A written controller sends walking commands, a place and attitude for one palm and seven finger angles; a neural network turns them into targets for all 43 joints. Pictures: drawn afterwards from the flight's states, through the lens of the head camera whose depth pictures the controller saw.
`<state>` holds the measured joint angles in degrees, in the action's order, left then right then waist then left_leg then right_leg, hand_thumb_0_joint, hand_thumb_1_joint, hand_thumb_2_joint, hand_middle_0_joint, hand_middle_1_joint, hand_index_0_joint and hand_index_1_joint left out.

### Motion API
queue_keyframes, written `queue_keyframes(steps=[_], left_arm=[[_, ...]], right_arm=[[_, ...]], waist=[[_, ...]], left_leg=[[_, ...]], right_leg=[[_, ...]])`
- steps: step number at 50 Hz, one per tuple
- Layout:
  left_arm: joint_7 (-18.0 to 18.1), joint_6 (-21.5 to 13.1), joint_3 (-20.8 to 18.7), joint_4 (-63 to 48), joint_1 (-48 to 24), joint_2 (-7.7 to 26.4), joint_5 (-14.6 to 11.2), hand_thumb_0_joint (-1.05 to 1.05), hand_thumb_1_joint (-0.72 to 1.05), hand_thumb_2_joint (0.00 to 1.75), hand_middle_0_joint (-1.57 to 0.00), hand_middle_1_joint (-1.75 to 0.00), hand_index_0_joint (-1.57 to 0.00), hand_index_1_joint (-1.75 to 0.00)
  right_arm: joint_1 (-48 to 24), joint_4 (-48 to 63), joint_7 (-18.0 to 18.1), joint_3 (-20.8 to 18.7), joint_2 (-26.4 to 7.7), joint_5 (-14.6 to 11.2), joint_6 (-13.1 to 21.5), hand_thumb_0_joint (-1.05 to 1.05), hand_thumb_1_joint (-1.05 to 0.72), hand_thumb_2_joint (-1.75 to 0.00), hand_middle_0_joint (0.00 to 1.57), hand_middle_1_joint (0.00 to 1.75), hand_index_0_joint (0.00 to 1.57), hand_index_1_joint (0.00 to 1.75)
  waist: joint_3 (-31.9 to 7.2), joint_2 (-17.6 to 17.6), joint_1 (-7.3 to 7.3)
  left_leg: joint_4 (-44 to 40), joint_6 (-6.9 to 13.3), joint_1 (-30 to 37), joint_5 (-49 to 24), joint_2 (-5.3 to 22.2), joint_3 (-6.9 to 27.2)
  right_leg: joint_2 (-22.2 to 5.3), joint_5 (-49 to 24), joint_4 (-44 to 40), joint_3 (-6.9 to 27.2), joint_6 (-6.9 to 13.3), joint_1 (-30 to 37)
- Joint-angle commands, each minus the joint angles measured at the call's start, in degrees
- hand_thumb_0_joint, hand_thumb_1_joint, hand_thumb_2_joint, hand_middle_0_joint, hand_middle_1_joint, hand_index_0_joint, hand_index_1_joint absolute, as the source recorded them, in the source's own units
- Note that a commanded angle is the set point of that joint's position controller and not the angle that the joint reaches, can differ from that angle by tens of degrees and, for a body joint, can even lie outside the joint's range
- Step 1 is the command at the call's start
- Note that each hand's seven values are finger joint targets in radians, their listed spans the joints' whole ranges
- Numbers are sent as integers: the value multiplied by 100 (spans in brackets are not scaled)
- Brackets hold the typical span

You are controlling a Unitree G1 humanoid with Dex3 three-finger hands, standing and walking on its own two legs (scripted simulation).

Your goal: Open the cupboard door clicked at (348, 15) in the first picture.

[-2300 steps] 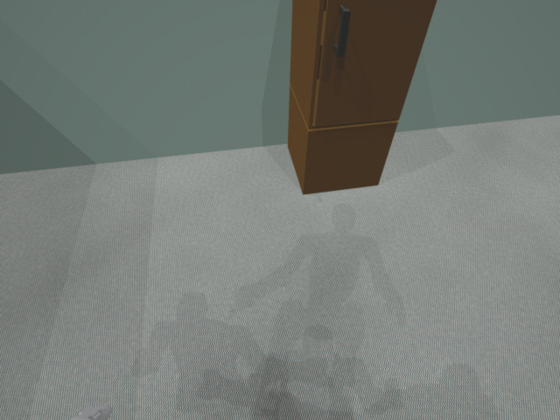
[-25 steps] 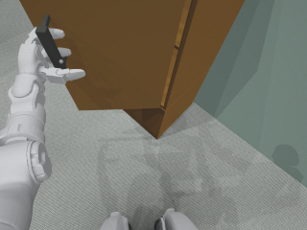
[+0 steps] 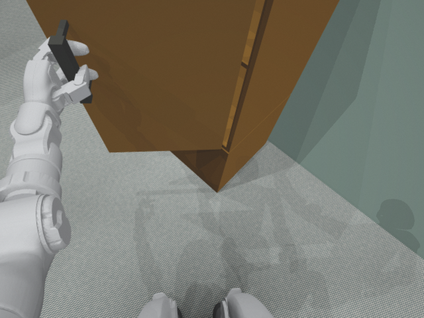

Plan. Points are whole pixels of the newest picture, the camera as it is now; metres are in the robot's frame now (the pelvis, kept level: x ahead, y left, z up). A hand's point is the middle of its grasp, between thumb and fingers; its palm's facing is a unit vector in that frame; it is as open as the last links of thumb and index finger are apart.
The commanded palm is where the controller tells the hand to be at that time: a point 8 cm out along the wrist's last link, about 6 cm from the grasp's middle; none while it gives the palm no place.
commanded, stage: pull the door open along its arc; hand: left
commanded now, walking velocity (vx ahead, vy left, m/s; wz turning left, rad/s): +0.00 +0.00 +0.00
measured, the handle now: (75, 65) +0.57 +0.21 +0.09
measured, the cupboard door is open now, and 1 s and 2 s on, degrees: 47 83 96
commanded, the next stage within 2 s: open thumb and fingers to let go in 1.16 s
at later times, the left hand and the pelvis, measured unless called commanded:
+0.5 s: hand (86, 115) +0.45 +0.17 +0.09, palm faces -0.06 -1.00 +0.01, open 6.0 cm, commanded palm +0.39 +0.22 +0.09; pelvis +0.02 +0.00 +0.02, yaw -2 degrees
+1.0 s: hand (141, 172) +0.34 +0.08 +0.10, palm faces +0.39 -0.92 +0.00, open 6.2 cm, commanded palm +0.27 +0.12 +0.09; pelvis +0.01 -0.02 +0.02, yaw +2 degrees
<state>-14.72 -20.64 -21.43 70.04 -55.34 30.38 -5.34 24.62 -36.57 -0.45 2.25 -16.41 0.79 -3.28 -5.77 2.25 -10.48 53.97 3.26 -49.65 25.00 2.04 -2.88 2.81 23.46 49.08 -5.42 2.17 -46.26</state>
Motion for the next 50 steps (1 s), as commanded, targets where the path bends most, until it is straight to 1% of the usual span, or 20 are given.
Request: queue_keyframes(steps=[1,3,11,12,17,21,23,25,26,27,28,30,32,37,40,41,43,45,49,50], left_arm=[[-69,-425,-47,-1345,-2546,1262,-128,0,90,90,-40,-135,-40,-135],[-57,-381,-185,-1164,-2583,1509,-101,0,90,90,-40,-135,-40,-135],[-203,-382,-272,-1700,-1359,1309,-308,0,90,90,-40,-135,-40,-135],[-214,-362,-251,-1744,-1120,1234,-340,0,90,90,-40,-135,-40,-135],[-239,-249,-147,-2606,122,812,-614,0,90,90,-40,-135,-40,-135],[-174,-135,70,-3528,1249,390,-782,0,90,90,-40,-135,-40,-135],[-117,-50,177,-3879,1755,122,-863,0,90,90,-40,-135,-40,-135],[-35,-56,238,-4518,2098,40,-887,0,90,90,-40,-135,-40,-135],[788,-8,-489,-5085,2213,-127,-1196,0,90,90,-40,-135,-40,-135],[1190,92,91,-5193,2774,-826,-1073,0,90,90,-40,-135,-40,-135],[1536,145,195,-5440,3069,-1072,-983,0,90,90,-40,-135,-40,-135],[2186,214,342,-5743,3229,-1261,-733,0,90,90,-40,-135,-40,-135],[2794,279,600,-6046,3132,-1606,-410,0,90,90,-40,-135,-40,-135],[4108,522,1463,-6203,2947,-2456,529,0,90,90,-40,-135,-40,-135],[4307,661,2075,-6295,3143,-2889,828,0,90,90,-40,-135,-40,-135],[4298,681,2232,-6387,3115,-2987,876,0,90,90,-40,-135,-40,-135],[4246,691,2489,-6620,3291,-3218,862,0,90,90,-40,-135,-40,-135],[4177,722,2701,-6716,3566,-3421,756,0,90,90,-40,-135,-40,-135],[4163,727,3018,-7252,4237,-3678,702,0,90,90,-40,-135,-40,-135],[4193,757,3104,-7294,4451,-3725,726,0,90,90,-40,-135,-40,-135]], right_arm=[[993,247,73,-355,-1004,-21,40,0,-90,-90,20,30,20,30],[992,234,89,-341,-1045,-27,26,0,-90,-90,20,30,20,30],[830,534,54,-367,-972,-71,-6,0,-90,-90,20,30,20,30],[803,573,53,-382,-961,-88,-24,0,-90,-90,20,30,20,30],[550,832,-2,-426,-880,-173,-28,0,-90,-90,20,30,20,30],[285,1005,-53,-459,-812,-247,43,0,-90,-90,20,30,20,30],[145,1074,-73,-466,-771,-267,86,0,-90,-90,20,30,20,30],[6,1156,-80,-475,-744,-277,154,0,-90,-90,20,30,20,30],[-193,1176,-122,-485,-528,-233,244,0,-90,-90,20,30,20,30],[-263,1169,-186,-473,-490,-215,325,0,-90,-90,20,30,20,30],[-295,1137,-231,-488,-467,-209,382,0,-90,-90,20,30,20,30],[-397,1082,-262,-502,-486,-136,402,0,-90,-90,20,30,20,30],[-578,1069,-261,-487,-403,-58,387,0,-90,-90,20,30,20,30],[-995,1021,-218,-433,-241,149,269,0,-90,-90,20,30,20,30],[-1074,1017,-165,-452,-223,213,193,0,-90,-90,20,30,20,30],[-1161,1032,-142,-447,-199,204,169,0,-90,-90,20,30,20,30],[-1257,1076,-100,-436,-155,210,164,0,-90,-90,20,30,20,30],[-1336,1105,-68,-416,-132,201,178,0,-90,-90,20,30,20,30],[-1506,1222,-65,-370,-48,193,233,0,-90,-90,20,30,20,30],[-1518,1245,-69,-376,-48,189,244,0,-90,-90,20,30,20,30]], waist=[[-2739,689,-55],[-2504,483,-88],[-2890,552,309],[-2829,330,325],[-2790,222,585],[-2550,230,751],[-2334,9,790],[-2363,242,865],[-2396,214,1357],[-2264,263,1196],[-2146,100,1181],[-1936,-330,1114],[-1920,-151,1107],[-1661,-184,1046],[-1694,-498,896],[-1623,-363,908],[-1632,-335,928],[-1509,-606,891],[-1411,-392,1003],[-1341,-630,989]], left_leg=[[-396,-133,2560,-2946,-34,658],[-408,-114,2284,-2631,-33,635],[-512,-114,2381,-3075,-78,480],[-530,-100,2359,-3089,-70,466],[-724,-94,2421,-3452,-74,352],[-866,-105,2590,-3727,-47,293],[-950,-110,2545,-3613,-49,265],[-976,-124,2722,-3854,-54,266],[-1021,-228,2595,-3989,-61,268],[-1065,-284,2775,-4039,-49,241],[-1080,-338,2798,-4108,-8,266],[-1099,-304,2681,-3781,-21,242],[-1142,-327,2663,-3478,-46,230],[-1246,-319,2585,-2628,-93,279],[-1218,-282,2697,-2468,-79,291],[-1264,-292,2708,-2359,-85,274],[-1290,-285,2822,-2358,-93,268],[-1308,-254,2816,-2245,-98,258],[-1370,-260,2877,-2257,-135,246],[-1377,-252,2843,-2235,-118,271]], right_leg=[[122,-2367,-408,358,-101,702],[117,-2223,-441,379,-114,722],[109,-2812,-402,393,-90,1384],[115,-2871,-426,392,-101,1448],[87,-3307,-512,397,-106,1940],[51,-3451,-577,377,-103,2073],[47,-3425,-629,351,-114,2159],[26,-3480,-603,357,-96,2231],[23,-3367,-655,265,-111,2285],[35,-3315,-656,225,-133,2235],[32,-3209,-653,162,-135,2164],[19,-3177,-706,178,-132,2239],[-38,-3035,-673,216,-123,2264],[-145,-2410,-758,249,-65,2197],[-166,-2395,-871,285,-60,2230],[-192,-2350,-901,309,-49,2251],[-205,-2397,-949,310,-32,2364],[-220,-2453,-1069,331,-58,2462],[-277,-2619,-1103,358,-56,2651],[-281,-2636,-1135,354,-65,2687]])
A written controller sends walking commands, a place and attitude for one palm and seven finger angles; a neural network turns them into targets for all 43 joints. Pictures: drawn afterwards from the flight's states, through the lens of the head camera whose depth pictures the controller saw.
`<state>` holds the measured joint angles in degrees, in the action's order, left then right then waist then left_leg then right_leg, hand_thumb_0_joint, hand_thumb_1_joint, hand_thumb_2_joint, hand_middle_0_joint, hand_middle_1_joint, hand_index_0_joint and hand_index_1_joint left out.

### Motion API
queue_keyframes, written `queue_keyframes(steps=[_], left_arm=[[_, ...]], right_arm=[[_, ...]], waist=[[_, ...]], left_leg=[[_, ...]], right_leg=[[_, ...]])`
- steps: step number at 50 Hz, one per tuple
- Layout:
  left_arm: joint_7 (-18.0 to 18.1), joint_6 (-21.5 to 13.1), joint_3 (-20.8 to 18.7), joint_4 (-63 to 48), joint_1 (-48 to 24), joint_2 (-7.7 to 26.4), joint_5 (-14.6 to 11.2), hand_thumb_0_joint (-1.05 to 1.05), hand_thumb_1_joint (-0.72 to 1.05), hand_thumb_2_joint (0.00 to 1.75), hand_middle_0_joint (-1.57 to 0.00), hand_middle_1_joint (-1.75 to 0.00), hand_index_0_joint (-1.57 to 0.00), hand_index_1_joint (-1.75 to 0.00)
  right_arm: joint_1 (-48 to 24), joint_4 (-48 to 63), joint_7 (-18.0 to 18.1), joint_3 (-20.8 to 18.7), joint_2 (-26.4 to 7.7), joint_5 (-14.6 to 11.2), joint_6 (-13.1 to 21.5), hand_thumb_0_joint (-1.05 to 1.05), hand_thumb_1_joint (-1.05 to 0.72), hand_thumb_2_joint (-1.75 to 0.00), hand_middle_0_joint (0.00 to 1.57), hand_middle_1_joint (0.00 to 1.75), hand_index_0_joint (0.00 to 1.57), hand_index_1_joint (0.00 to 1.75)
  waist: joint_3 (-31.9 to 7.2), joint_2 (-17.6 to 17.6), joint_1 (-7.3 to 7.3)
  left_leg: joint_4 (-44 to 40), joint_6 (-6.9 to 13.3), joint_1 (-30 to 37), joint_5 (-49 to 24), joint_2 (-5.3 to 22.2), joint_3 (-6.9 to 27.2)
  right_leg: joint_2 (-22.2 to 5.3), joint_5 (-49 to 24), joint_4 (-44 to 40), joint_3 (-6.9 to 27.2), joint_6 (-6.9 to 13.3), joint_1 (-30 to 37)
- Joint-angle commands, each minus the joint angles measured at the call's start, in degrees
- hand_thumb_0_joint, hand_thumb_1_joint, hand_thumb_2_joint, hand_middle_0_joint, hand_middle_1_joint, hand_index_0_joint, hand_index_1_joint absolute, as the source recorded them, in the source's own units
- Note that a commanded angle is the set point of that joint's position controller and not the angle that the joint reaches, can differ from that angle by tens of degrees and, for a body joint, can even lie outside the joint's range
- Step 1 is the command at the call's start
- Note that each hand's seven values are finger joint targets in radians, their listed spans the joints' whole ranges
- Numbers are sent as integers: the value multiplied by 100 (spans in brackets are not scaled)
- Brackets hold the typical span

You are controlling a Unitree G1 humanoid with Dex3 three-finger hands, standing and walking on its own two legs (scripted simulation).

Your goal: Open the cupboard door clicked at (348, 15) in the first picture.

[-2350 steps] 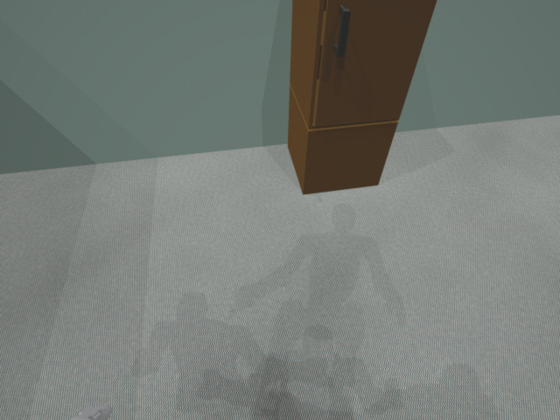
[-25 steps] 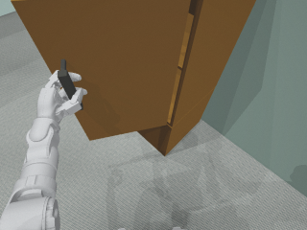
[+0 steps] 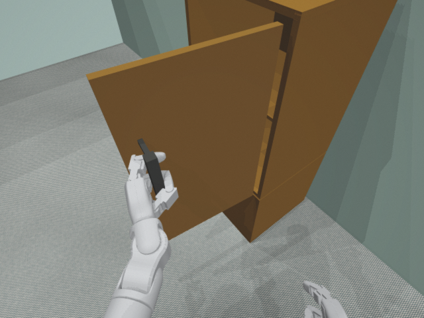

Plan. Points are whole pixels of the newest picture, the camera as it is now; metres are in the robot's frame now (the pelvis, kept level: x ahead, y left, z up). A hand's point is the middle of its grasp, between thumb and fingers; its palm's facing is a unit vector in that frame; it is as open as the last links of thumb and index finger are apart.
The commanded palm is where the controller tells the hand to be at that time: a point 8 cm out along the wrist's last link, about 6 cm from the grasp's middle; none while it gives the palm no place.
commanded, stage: pull the door open along its arc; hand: left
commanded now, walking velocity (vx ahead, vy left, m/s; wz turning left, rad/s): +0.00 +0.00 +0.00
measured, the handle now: (152, 172) +0.38 +0.14 +0.07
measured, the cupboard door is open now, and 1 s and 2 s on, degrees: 83 96 96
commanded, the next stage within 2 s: open thumb and fingers to let go in 0.16 s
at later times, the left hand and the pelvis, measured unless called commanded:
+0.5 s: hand (196, 211) +0.29 +0.05 +0.07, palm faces +0.36 -0.93 -0.02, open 7.0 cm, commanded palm +0.25 +0.09 +0.07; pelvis +0.00 -0.03 +0.00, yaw +2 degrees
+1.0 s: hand (193, 211) +0.29 +0.05 +0.07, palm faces +0.33 -0.95 +0.00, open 14.7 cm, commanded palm +0.25 +0.10 +0.07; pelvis -0.02 -0.02 +0.00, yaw +2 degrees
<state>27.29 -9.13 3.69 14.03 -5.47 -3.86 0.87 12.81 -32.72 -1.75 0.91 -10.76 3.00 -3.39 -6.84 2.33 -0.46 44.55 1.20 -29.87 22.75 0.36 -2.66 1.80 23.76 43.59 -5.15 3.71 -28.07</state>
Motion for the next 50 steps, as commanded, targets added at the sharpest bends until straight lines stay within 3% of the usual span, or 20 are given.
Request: queue_keyframes(steps=[1,7,10,12,13,15,17,19,22,24,25,27,29,33,35,38,40,43,45,50], left_arm=[[21,-374,692,-1807,-357,-395,110,0,90,90,-40,-135,-40,-135],[320,-224,1168,-2343,434,-636,494,0,90,90,-40,-135,-40,-135],[354,-119,1328,-2442,744,-763,507,0,90,90,-40,-135,-40,-135],[420,-108,1151,-2360,235,-605,414,0,90,90,-40,-135,-40,-135],[487,-133,943,-2254,-367,-398,386,0,90,90,-40,-135,-40,-135],[512,-164,772,-2033,-493,-240,406,0,76,84,-39,-134,-39,-134],[455,-185,840,-1919,-375,-389,388,0,62,78,-38,-132,-38,-132],[375,-228,769,-1969,-278,-328,355,0,48,72,-37,-130,-37,-130],[245,-272,808,-1987,-188,-365,326,0,27,63,-35,-128,-35,-128],[198,-319,801,-2023,-378,-317,326,0,13,57,-35,-127,-35,-127],[177,-338,728,-2023,-277,-239,328,0,6,54,-34,-126,-34,-126],[134,-365,780,-2010,-415,-276,304,0,-8,48,-33,-124,-33,-124],[113,-391,696,-1909,-594,-212,263,0,-22,42,-32,-123,-32,-123],[70,-426,562,-1826,-523,-155,155,0,-50,30,-30,-120,-30,-120],[53,-429,556,-1791,-529,-125,155,0,-50,30,-30,-120,-30,-120],[39,-449,662,-1795,-546,-248,138,0,-50,30,-27,-105,-27,-105],[58,-452,581,-1661,-597,-138,155,0,-50,30,-26,-95,-26,-95],[158,-470,685,-1671,-783,-275,195,0,-50,30,-23,-80,-23,-80],[208,-450,645,-1571,-812,-216,209,0,-50,30,-22,-70,-22,-70],[347,-423,641,-1517,-947,-228,298,0,-50,30,-18,-45,-18,-45]], right_arm=[[-401,898,54,-228,-591,-30,265,0,-90,-90,20,30,20,30],[-516,1007,18,-219,-508,8,329,0,-90,-90,20,30,20,30],[-594,1021,18,-188,-467,-19,374,0,-90,-90,20,30,20,30],[-702,959,76,-151,-477,-10,372,0,-90,-90,20,30,20,30],[-749,873,124,-123,-492,0,367,0,-90,-90,20,30,20,30],[-787,786,189,-123,-470,19,369,0,-90,-90,20,30,20,30],[-775,778,191,-124,-436,34,366,0,-90,-90,20,30,20,30],[-729,773,198,-147,-439,30,351,0,-90,-90,20,30,20,30],[-684,803,185,-152,-445,16,317,0,-90,-90,20,30,20,30],[-680,790,191,-153,-450,15,323,0,-90,-90,20,30,20,30],[-676,793,192,-160,-454,17,315,0,-90,-90,20,30,20,30],[-710,807,205,-143,-448,6,310,0,-90,-90,20,30,20,30],[-733,784,232,-138,-455,6,321,0,-90,-90,20,30,20,30],[-753,776,257,-146,-446,2,329,0,-90,-90,20,30,20,30],[-727,777,255,-149,-464,-9,324,0,-90,-90,20,30,20,30],[-725,799,244,-149,-479,-9,331,0,-90,-90,20,30,20,30],[-736,773,250,-152,-491,-20,337,0,-90,-90,20,30,20,30],[-740,777,237,-159,-484,-9,358,0,-90,-90,20,30,20,30],[-741,769,243,-165,-505,-4,354,0,-90,-90,20,30,20,30],[-740,755,233,-183,-506,-5,343,0,-90,-90,20,30,20,30]], waist=[[-1151,-575,-1],[-1016,-673,0],[-876,-735,-16],[-693,-755,-58],[-630,-787,-125],[-604,-922,-91],[-790,-792,-40],[-1054,-833,-2],[-1079,-889,-13],[-1001,-900,-80],[-1017,-854,-16],[-942,-814,-65],[-872,-986,-85],[-1051,-923,17],[-1058,-930,22],[-992,-853,-16],[-820,-924,-23],[-903,-719,-31],[-930,-924,-13],[-1027,-762,16]], left_leg=[[-448,-47,829,-1914,33,240],[-378,-31,718,-1671,-22,283],[-348,-27,741,-1562,-44,304],[-321,-34,621,-1257,-93,322],[-286,-21,553,-1091,-125,333],[-241,-17,487,-991,-149,360],[-271,-24,503,-1093,-160,363],[-298,-32,516,-1255,-159,353],[-322,-29,507,-1344,-149,349],[-287,-22,491,-1290,-145,361],[-285,-27,477,-1294,-147,366],[-268,-24,456,-1211,-147,368],[-236,-21,370,-1077,-155,388],[-261,-36,341,-1085,-166,393],[-273,-36,345,-1144,-160,401],[-304,-28,401,-1123,-153,375],[-285,-25,364,-1018,-145,384],[-298,-20,449,-999,-140,365],[-301,-13,417,-992,-132,383],[-326,-9,534,-1076,-110,348]], right_leg=[[-209,-2641,-614,353,-234,868],[-336,-2716,-700,516,-283,935],[-361,-2646,-809,535,-293,925],[-430,-2268,-952,670,-344,780],[-479,-1987,-1041,769,-374,661],[-556,-1741,-1233,1005,-409,702],[-598,-2091,-1155,1033,-430,847],[-591,-2601,-1004,983,-446,1063],[-595,-2998,-910,933,-478,1146],[-618,-2968,-935,979,-502,1076],[-617,-2897,-940,983,-483,1091],[-628,-2723,-958,1001,-481,989],[-664,-2455,-1043,1084,-508,940],[-685,-2453,-1050,1142,-506,1098],[-672,-2558,-1013,1112,-496,1118],[-625,-2445,-983,999,-475,975],[-619,-2118,-1080,1027,-464,858],[-559,-1835,-1005,898,-401,716],[-530,-1778,-984,861,-400,704],[-428,-1618,-875,689,-316,606]])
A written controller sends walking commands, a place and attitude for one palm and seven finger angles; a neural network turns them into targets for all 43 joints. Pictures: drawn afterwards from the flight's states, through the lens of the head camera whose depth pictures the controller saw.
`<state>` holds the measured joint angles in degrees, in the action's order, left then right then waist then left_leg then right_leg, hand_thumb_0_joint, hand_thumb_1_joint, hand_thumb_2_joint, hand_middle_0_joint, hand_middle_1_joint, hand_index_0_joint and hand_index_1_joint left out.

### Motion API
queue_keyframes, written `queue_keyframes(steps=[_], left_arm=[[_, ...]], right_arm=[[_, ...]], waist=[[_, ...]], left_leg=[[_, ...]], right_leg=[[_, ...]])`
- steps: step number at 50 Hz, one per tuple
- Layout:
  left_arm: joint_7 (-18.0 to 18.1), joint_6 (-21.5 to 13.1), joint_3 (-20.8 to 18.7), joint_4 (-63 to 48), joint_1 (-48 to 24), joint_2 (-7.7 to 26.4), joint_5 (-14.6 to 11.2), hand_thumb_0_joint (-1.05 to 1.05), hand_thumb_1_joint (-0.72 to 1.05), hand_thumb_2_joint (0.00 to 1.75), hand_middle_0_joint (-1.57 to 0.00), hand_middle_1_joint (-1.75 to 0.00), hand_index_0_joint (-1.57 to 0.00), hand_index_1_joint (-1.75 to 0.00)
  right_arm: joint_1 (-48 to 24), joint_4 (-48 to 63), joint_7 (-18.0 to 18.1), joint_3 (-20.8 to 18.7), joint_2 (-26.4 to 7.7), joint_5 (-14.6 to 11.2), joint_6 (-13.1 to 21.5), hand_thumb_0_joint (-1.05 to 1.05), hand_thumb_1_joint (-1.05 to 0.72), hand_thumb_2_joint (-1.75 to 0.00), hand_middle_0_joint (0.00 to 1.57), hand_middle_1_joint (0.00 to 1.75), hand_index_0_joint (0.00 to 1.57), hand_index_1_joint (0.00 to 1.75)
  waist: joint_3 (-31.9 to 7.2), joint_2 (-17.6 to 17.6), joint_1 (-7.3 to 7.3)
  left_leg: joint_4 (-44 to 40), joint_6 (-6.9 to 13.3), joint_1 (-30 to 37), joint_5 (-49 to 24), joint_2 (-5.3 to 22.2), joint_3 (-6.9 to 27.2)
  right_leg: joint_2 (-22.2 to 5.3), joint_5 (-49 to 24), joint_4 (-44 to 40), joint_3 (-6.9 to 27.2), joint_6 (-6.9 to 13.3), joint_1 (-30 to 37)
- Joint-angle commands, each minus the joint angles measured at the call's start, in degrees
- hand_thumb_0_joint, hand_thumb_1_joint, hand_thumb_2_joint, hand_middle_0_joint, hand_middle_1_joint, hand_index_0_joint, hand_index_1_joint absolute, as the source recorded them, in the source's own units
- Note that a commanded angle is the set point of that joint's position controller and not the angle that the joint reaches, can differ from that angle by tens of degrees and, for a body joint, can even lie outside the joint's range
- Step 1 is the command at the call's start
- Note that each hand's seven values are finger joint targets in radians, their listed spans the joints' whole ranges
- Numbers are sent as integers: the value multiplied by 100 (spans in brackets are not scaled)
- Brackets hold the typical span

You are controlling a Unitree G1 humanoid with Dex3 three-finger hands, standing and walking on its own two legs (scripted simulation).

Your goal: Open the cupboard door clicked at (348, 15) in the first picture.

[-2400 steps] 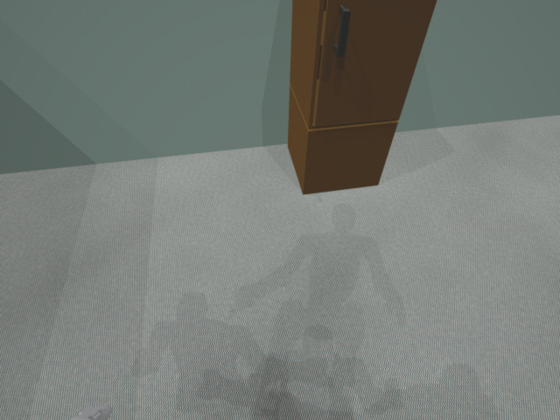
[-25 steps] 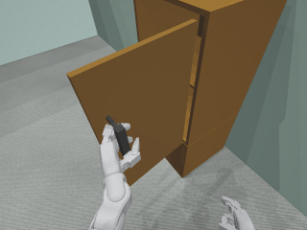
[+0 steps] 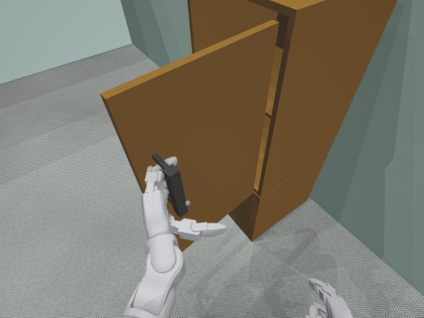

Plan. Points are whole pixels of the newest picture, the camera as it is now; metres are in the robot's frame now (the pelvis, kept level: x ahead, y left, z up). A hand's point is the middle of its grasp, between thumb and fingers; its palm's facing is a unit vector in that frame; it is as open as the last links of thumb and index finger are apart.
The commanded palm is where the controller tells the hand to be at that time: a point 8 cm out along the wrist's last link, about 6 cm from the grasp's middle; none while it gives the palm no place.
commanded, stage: open thumb and fingers to let go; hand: left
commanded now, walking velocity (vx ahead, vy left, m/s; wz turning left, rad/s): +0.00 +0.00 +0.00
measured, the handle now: (170, 186) +0.35 +0.10 +0.07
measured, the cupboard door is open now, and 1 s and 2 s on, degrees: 96 96 96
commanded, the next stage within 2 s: slide the hand sideways off the handle in 0.08 s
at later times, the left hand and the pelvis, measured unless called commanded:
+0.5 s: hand (179, 215) +0.28 +0.07 +0.07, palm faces -0.16 -0.99 +0.04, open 16.4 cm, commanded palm +0.26 +0.12 +0.07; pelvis -0.01 +0.03 +0.00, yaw -1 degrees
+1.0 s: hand (155, 246) +0.23 +0.11 +0.07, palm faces -0.10 -0.99 -0.02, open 16.4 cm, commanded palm +0.21 +0.16 +0.07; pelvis +0.01 +0.03 -0.01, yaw -1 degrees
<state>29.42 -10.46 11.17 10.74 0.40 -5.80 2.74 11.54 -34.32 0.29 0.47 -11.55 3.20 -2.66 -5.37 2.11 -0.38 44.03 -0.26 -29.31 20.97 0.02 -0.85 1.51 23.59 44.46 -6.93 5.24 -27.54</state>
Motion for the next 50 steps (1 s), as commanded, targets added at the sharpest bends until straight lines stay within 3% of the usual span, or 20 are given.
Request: queue_keyframes(steps=[1,3,9,10,11,12,14,15,16,18,20,24,25,30,32,35,40,42,46,50], left_arm=[[167,-284,-25,-1232,-1544,-130,124,0,-50,30,-17,-40,-17,-40],[228,-254,19,-1160,-1611,-194,140,0,-50,30,-15,-30,-15,-30],[394,-150,-12,-935,-2011,-230,139,0,-50,30,-15,-30,-15,-30],[-800,-404,1064,-736,-2031,237,653,0,-50,30,-15,-30,-15,-30],[-1451,-677,566,-1204,-2418,746,444,0,-50,30,-15,-30,-15,-30],[-1961,-809,563,-1295,-2381,887,350,0,-50,30,-15,-30,-15,-30],[-2906,-881,747,-1072,-2208,723,-129,0,-50,30,-15,-30,-15,-30],[-3241,-807,731,-1038,-2240,604,-501,0,-50,30,-15,-30,-15,-30],[-3396,-727,584,-853,-2158,483,-869,0,-50,30,-15,-30,-15,-30],[-3380,-616,311,-759,-1980,395,-1270,0,-50,30,-15,-30,-15,-30],[-3141,-573,65,-762,-1693,498,-1307,0,-50,30,-15,-30,-15,-30],[-2695,-693,115,-1311,-1274,605,-820,0,-50,30,-15,-30,-15,-30],[-2630,-702,30,-1327,-926,758,-702,0,-50,30,-15,-30,-15,-30],[-2587,-673,176,-1904,-640,824,-466,0,-50,30,-15,-30,-15,-30],[-2586,-630,167,-2094,-98,760,-509,0,-50,30,-15,-30,-15,-30],[-2591,-576,-19,-2467,332,979,-557,0,-50,30,-15,-30,-15,-30],[-2645,-630,-132,-3027,929,1091,-613,0,-50,30,-15,-30,-15,-30],[-2741,-674,-115,-3244,1185,1086,-642,0,-50,30,-15,-30,-15,-30],[-2962,-691,-136,-3397,1557,1181,-719,0,-50,30,-15,-30,-15,-30],[-3141,-699,-293,-3577,1923,1340,-790,0,-50,30,-15,-30,-15,-30]], right_arm=[[-629,936,27,-134,-412,-11,268,0,-90,-90,20,30,20,30],[-668,944,19,-124,-403,-24,256,0,-90,-90,20,30,20,30],[-768,903,35,-90,-386,-7,228,0,-90,-90,20,30,20,30],[-471,703,5,-17,-573,-27,210,0,-90,-90,20,30,20,30],[-372,895,53,-92,-583,-103,234,0,-90,-90,20,30,20,30],[-401,953,106,-84,-577,-142,250,0,-90,-90,20,30,20,30],[-325,1065,147,-31,-593,-264,366,0,-90,-90,20,30,20,30],[-366,1140,155,-11,-603,-349,421,0,-90,-90,20,30,20,30],[-414,1166,189,23,-594,-405,494,0,-90,-90,20,30,20,30],[-475,1181,185,31,-644,-460,640,0,-90,-90,20,30,20,30],[-477,1200,122,25,-665,-458,742,0,-90,-90,20,30,20,30],[-318,1311,-56,-53,-668,-396,823,0,-90,-90,20,30,20,30],[-273,1350,-89,-72,-692,-381,812,0,-90,-90,20,30,20,30],[-258,1504,-120,-70,-683,-385,802,0,-90,-90,20,30,20,30],[-252,1603,-119,-68,-646,-382,822,0,-90,-90,20,30,20,30],[-237,1647,-97,-55,-664,-387,832,0,-90,-90,20,30,20,30],[-191,1677,-63,-56,-636,-372,916,0,-90,-90,20,30,20,30],[-156,1691,-64,-59,-627,-374,958,0,-90,-90,20,30,20,30],[-102,1717,-34,-63,-661,-377,1038,0,-90,-90,20,30,20,30],[-49,1749,9,-79,-692,-391,1097,0,-90,-90,20,30,20,30]], waist=[[-1205,-702,8],[-1094,-656,-5],[-1010,-747,-42],[-506,-1014,-467],[-1114,-665,-287],[-1372,-331,-212],[-1318,-336,-286],[-1291,-262,-293],[-1081,-519,-288],[-885,-610,-162],[-780,-684,-31],[-1022,-559,12],[-1008,-580,78],[-869,-365,3],[-898,-360,83],[-913,-484,85],[-890,-434,43],[-910,-262,23],[-748,-371,-55],[-850,-389,-52]], left_leg=[[-277,142,511,-943,-72,158],[-264,134,487,-852,-70,153],[-247,142,457,-692,-64,173],[-274,233,430,-792,-119,207],[-240,256,491,-906,-124,182],[-225,258,675,-971,-122,146],[-243,265,782,-943,-128,196],[-279,247,837,-867,-112,220],[-319,229,759,-651,-102,242],[-429,177,686,-386,-97,299],[-524,156,664,-323,-81,328],[-525,166,783,-591,-26,302],[-525,169,730,-659,-11,300],[-488,166,699,-635,23,278],[-494,160,705,-736,33,248],[-443,162,635,-873,37,235],[-316,177,604,-1083,20,210],[-259,156,606,-1145,14,210],[-135,165,437,-1057,7,246],[-19,175,354,-1078,-20,253]], right_leg=[[-380,-1660,-912,825,-466,529],[-353,-1409,-923,794,-443,396],[-308,-940,-978,776,-422,222],[-266,-1498,-787,841,-413,32],[-302,-1735,-649,869,-382,261],[-303,-1834,-612,896,-340,375],[-265,-1816,-652,853,-342,363],[-240,-1647,-711,822,-327,350],[-199,-1325,-817,758,-357,271],[-165,-775,-918,664,-363,144],[-141,-559,-900,564,-348,86],[-130,-865,-656,504,-332,70],[-121,-909,-624,510,-315,115],[-106,-922,-550,507,-296,15],[-95,-1051,-518,493,-298,99],[-78,-1235,-493,500,-304,209],[-80,-1555,-436,536,-329,244],[-79,-1641,-356,523,-332,193],[-77,-1609,-312,517,-364,35],[-74,-1629,-237,529,-369,32]])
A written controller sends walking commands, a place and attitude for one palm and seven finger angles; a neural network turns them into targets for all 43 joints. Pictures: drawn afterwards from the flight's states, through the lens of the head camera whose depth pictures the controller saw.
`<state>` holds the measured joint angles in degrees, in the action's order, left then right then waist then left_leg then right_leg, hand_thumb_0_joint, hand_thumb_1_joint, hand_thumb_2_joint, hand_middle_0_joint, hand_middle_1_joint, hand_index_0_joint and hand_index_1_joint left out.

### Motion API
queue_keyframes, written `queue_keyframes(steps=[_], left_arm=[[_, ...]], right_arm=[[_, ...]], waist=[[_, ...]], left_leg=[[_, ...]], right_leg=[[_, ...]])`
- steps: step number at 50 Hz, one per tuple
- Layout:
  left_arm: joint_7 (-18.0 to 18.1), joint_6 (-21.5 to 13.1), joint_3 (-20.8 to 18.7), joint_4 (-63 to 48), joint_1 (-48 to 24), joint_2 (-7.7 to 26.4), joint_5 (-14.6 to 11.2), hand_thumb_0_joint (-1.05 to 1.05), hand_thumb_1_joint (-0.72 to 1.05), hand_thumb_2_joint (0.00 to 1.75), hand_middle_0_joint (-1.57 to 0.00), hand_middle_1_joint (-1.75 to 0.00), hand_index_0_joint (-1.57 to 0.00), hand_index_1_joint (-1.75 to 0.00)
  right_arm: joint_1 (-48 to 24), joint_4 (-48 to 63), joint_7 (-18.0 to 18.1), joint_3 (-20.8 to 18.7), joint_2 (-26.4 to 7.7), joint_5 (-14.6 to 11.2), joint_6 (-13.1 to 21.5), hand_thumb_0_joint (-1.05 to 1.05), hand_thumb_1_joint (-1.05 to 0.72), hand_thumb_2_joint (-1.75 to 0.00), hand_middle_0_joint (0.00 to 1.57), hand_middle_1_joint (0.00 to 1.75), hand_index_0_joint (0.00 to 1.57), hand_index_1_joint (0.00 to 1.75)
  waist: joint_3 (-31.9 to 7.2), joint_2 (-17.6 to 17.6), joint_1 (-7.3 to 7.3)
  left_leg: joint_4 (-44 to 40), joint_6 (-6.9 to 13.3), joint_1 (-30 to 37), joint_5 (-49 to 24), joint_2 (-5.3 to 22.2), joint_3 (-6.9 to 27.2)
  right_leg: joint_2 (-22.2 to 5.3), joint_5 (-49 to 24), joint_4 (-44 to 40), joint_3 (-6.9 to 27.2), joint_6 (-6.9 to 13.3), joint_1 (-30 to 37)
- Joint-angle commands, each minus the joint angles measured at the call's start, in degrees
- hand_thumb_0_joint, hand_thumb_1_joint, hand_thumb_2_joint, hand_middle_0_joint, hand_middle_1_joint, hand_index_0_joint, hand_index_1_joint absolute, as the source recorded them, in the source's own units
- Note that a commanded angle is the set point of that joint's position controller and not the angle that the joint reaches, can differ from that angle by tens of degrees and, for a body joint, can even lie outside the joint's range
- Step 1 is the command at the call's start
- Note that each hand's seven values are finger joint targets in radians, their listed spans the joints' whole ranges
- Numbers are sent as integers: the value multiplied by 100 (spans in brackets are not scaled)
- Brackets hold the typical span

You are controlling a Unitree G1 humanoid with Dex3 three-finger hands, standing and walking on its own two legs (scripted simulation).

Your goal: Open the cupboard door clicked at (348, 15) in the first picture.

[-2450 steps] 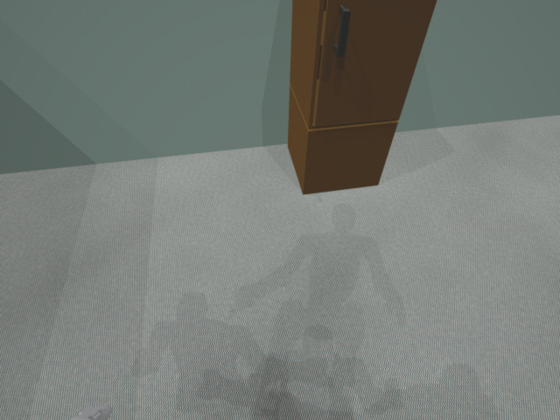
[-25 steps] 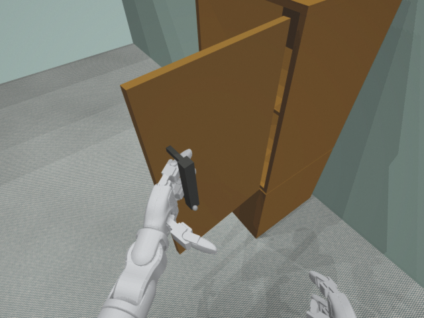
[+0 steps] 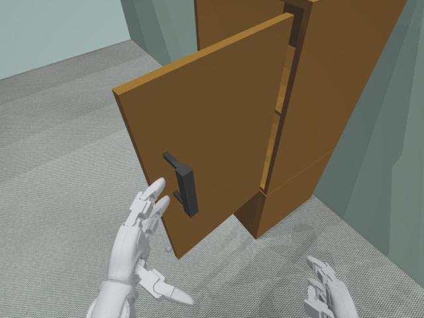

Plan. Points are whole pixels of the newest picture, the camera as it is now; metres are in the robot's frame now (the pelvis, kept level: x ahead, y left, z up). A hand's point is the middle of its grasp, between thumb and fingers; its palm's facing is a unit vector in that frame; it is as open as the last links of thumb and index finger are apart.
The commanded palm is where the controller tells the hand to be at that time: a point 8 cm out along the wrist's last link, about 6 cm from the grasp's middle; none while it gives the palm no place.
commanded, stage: slide the hand sideways off the handle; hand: left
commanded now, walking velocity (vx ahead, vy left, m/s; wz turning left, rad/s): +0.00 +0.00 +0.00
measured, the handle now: (180, 185) +0.34 +0.08 +0.08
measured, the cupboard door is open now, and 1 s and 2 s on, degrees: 96 96 96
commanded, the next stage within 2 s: draw the hand back to the body in 0.38 s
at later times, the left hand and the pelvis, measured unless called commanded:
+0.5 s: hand (146, 277) +0.18 +0.11 +0.08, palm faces -0.08 -1.00 -0.04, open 16.3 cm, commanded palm +0.16 +0.17 +0.08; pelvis -0.01 -0.02 -0.01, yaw +1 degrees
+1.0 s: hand (94, 265) +0.18 +0.17 +0.12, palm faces -0.02 -1.00 -0.09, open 16.2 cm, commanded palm +0.15 +0.23 +0.14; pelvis +0.00 +0.00 +0.01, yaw +1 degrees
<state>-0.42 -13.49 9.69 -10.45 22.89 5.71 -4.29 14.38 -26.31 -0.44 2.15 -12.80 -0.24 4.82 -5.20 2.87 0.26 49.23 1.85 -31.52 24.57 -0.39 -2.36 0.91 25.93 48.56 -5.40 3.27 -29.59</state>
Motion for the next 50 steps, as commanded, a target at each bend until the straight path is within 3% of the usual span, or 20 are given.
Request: queue_keyframes(steps=[1,10,16,17,19,22,24,25,27,30,31,35,36,41,44,49,50], left_arm=[[-191,-406,-108,-1541,-338,155,-101,0,-50,30,-15,-30,-15,-30],[-438,-485,-789,-1830,485,645,-349,0,-50,30,-15,-30,-15,-30],[-817,-618,-978,-1886,1040,694,-644,0,-50,30,-15,-30,-15,-30],[-864,-642,-1092,-1861,982,809,-681,0,-50,30,-15,-30,-15,-30],[-946,-709,-901,-1918,636,698,-724,0,-50,30,-15,-30,-15,-30],[-971,-765,-1084,-1821,632,855,-771,0,-50,30,-15,-30,-15,-30],[-950,-763,-968,-1796,564,764,-735,0,-50,30,-15,-30,-15,-30],[-905,-756,-1133,-1919,446,963,-736,0,-50,30,-15,-30,-15,-30],[-825,-674,-1384,-1986,553,1130,-759,0,-50,30,-15,-30,-15,-30],[-780,-484,-1548,-1942,576,1209,-788,0,-50,30,-15,-30,-15,-30],[-803,-411,-1485,-1925,615,1087,-838,0,-50,30,-15,-30,-15,-30],[-980,-183,-1661,-1835,544,1213,-992,0,-50,30,-15,-30,-15,-30],[-1031,-154,-1639,-1891,542,1181,-1028,0,-50,30,-15,-30,-15,-30],[-1180,-11,-1805,-2092,606,1280,-1149,0,-50,30,-15,-30,-15,-30],[-1230,68,-2121,-2141,613,1473,-1217,0,-50,30,-15,-30,-15,-30],[-1445,187,-2344,-2286,587,1558,-1370,0,-32,37,-16,-30,-16,-30],[-558,323,-2534,-2648,562,2359,-488,0,-29,39,-16,-30,-16,-30]], right_arm=[[-347,977,84,-246,-561,-49,370,0,-90,-90,20,30,20,30],[-282,1044,150,-268,-578,-67,430,0,-90,-90,20,30,20,30],[-319,1054,193,-285,-584,-112,502,0,-90,-90,20,30,20,30],[-303,1033,209,-300,-598,-126,510,0,-90,-90,20,30,20,30],[-310,1030,231,-287,-631,-126,577,0,-90,-90,20,30,20,30],[-301,999,262,-309,-650,-116,652,0,-90,-90,20,30,20,30],[-327,1015,264,-309,-643,-140,690,0,-90,-90,20,30,20,30],[-331,1011,271,-314,-660,-144,696,0,-90,-90,20,30,20,30],[-348,1018,297,-313,-617,-168,712,0,-90,-90,20,30,20,30],[-413,971,336,-276,-602,-195,716,0,-90,-90,20,30,20,30],[-442,981,344,-249,-583,-206,729,0,-90,-90,20,30,20,30],[-502,900,402,-215,-635,-229,795,0,-90,-90,20,30,20,30],[-525,895,405,-196,-630,-240,828,0,-90,-90,20,30,20,30],[-528,804,426,-183,-645,-248,961,0,-90,-90,20,30,20,30],[-541,730,449,-200,-656,-256,1004,0,-90,-90,20,30,20,30],[-586,623,463,-185,-670,-283,1101,0,-90,-90,20,30,20,30],[-630,558,590,-231,-604,-174,973,0,-90,-90,20,30,20,30]], waist=[[-864,-426,-121],[-905,-535,-34],[-835,-418,-59],[-726,-439,-94],[-574,-424,-202],[-672,-504,-141],[-602,-397,-144],[-713,-323,-87],[-847,-304,9],[-779,-324,39],[-645,-364,34],[-507,-443,37],[-428,-316,50],[-406,-220,88],[-418,-313,126],[-511,-60,162],[-317,-153,378]], left_leg=[[-518,-39,566,-1456,15,418],[-277,-31,165,-1387,-44,360],[-119,-52,-45,-1290,-69,363],[-105,-56,-82,-1227,-60,372],[-61,-48,-128,-1002,-63,401],[44,-56,-274,-827,-63,395],[6,-47,-237,-747,-60,395],[-21,-39,-179,-778,-52,398],[-112,-34,-87,-790,-42,383],[-233,-25,23,-879,-32,393],[-295,-24,38,-859,-31,389],[-433,-22,197,-876,-19,416],[-511,-21,271,-899,-17,421],[-760,-9,615,-1154,1,458],[-851,-9,752,-1236,9,464],[-1002,-13,1130,-1634,6,481],[-1208,-14,1194,-1484,111,381]], right_leg=[[-24,-1887,-610,370,-177,194],[-98,-2166,-617,602,-259,420],[-191,-2358,-660,792,-363,425],[-176,-2230,-679,776,-363,322],[-169,-1709,-748,797,-352,67],[-229,-1277,-849,961,-360,84],[-198,-950,-857,897,-315,-50],[-189,-886,-866,906,-284,32],[-201,-880,-925,916,-285,192],[-192,-997,-1027,893,-288,340],[-190,-1029,-1071,854,-304,339],[-206,-1048,-1281,874,-345,457],[-197,-1099,-1294,823,-329,452],[-105,-1433,-1290,552,-283,592],[-75,-1539,-1357,502,-286,671],[-38,-2068,-1390,359,-261,875],[-170,-1725,-1884,747,-156,1027]])
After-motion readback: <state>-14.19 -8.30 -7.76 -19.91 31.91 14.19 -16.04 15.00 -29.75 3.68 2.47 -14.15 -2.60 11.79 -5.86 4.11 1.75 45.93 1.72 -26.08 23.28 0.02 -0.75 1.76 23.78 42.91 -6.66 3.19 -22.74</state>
